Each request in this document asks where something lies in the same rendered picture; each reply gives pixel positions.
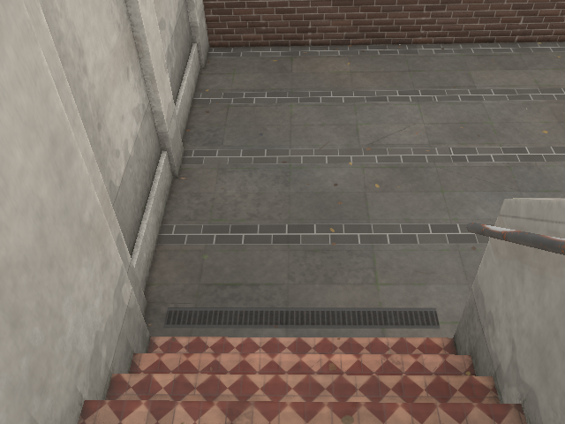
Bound stairs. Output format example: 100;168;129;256
78;337;527;424

